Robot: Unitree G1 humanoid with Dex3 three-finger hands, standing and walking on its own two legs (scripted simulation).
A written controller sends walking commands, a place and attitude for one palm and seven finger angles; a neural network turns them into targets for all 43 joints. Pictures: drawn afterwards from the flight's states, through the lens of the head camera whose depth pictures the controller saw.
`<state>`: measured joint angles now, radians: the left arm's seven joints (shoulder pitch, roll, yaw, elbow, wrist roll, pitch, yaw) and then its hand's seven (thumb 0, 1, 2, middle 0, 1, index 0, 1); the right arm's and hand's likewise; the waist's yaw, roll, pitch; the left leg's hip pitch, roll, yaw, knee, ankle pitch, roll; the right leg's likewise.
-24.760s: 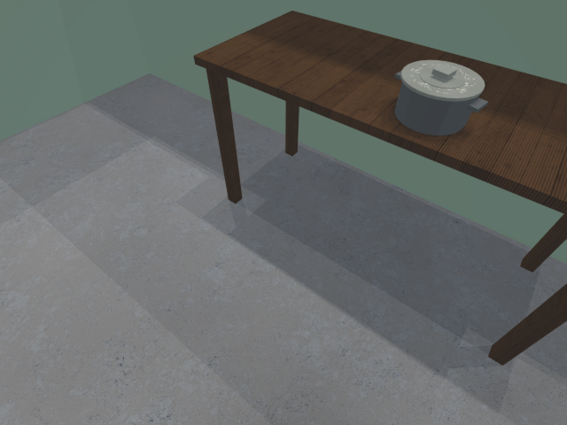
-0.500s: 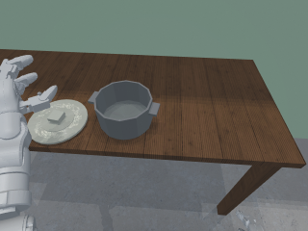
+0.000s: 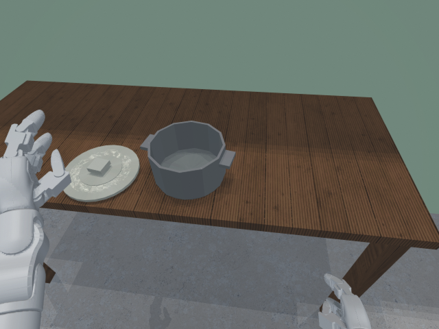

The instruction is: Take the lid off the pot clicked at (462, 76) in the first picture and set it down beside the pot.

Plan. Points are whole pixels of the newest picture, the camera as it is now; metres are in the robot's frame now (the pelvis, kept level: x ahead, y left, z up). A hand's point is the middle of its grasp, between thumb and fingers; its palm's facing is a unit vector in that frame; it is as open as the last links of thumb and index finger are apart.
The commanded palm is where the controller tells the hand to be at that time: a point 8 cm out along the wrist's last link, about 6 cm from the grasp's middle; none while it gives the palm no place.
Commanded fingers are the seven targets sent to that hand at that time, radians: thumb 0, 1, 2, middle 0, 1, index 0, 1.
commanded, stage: draw the hand back to the body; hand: left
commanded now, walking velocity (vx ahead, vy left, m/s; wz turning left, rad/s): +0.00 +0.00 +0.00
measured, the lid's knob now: (99, 165) +0.49 +0.38 -0.02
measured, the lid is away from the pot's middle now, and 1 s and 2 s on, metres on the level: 0.24 0.24 0.24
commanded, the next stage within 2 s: step back with the hand held close in 0.74 s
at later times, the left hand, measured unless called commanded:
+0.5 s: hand (44, 227) +0.20 +0.27 +0.16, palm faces +0.40 -0.86 -0.31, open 7.4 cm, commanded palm +0.13 +0.30 +0.17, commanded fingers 0.00 0.90 0.90 -0.20 -0.30 -0.20 -0.30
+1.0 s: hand (21, 242) +0.18 +0.28 +0.17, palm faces +0.40 -0.83 -0.39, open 7.4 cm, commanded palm +0.11 +0.31 +0.17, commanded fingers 0.00 0.90 0.90 -0.20 -0.30 -0.20 -0.30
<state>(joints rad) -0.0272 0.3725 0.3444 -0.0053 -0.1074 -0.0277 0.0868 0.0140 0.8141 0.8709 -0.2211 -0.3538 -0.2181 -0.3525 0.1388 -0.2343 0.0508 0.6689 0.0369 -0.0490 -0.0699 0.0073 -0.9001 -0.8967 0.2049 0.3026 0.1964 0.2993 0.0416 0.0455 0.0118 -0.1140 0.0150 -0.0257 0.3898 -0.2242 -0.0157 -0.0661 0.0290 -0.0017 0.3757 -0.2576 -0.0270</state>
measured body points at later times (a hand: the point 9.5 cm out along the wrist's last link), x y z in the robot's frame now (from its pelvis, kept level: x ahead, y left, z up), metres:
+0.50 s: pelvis -0.01 +0.02 +0.00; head -0.03 +0.01 +0.45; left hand +0.18 +0.31 +0.18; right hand +0.19 -0.20 -0.08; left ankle -0.01 +0.13 -0.74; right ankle -0.03 -0.10 -0.74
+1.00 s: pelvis -0.01 +0.03 +0.00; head -0.02 +0.03 +0.45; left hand +0.15 +0.32 +0.19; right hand +0.19 -0.18 -0.08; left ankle -0.01 +0.13 -0.74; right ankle -0.03 -0.10 -0.74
